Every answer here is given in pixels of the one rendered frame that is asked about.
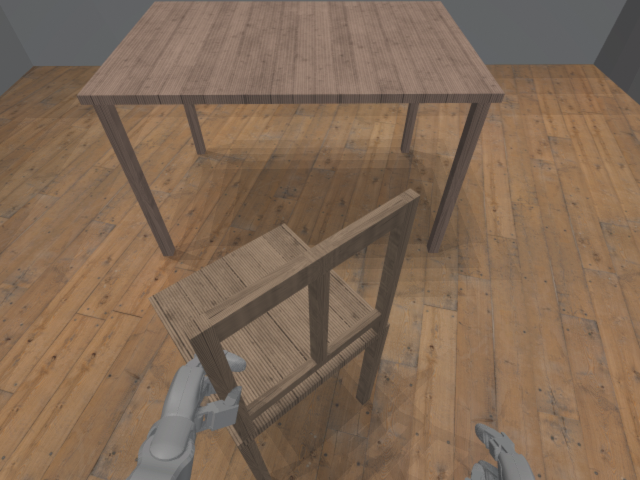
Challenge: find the chair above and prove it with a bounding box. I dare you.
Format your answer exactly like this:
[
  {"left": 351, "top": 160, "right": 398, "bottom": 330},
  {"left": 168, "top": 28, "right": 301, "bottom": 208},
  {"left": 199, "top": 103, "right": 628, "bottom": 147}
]
[{"left": 148, "top": 188, "right": 420, "bottom": 480}]

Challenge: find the table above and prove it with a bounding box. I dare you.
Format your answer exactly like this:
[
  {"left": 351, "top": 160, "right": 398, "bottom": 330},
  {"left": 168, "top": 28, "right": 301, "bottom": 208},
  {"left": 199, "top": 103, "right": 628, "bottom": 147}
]
[{"left": 76, "top": 1, "right": 505, "bottom": 256}]

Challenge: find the right robot hand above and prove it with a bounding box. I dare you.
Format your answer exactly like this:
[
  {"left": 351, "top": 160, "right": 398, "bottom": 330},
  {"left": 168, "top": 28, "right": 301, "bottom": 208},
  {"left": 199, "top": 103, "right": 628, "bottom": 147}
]
[{"left": 465, "top": 423, "right": 535, "bottom": 480}]

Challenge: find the robot left forearm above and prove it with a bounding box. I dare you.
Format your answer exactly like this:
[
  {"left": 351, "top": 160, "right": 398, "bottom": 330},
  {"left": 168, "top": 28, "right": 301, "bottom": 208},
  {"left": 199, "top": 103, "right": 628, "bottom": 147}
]
[{"left": 126, "top": 416, "right": 196, "bottom": 480}]

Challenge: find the left robot hand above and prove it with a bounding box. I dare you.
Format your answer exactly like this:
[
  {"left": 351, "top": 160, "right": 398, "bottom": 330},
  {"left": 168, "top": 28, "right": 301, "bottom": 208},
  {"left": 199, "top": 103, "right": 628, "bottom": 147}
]
[{"left": 160, "top": 350, "right": 246, "bottom": 433}]

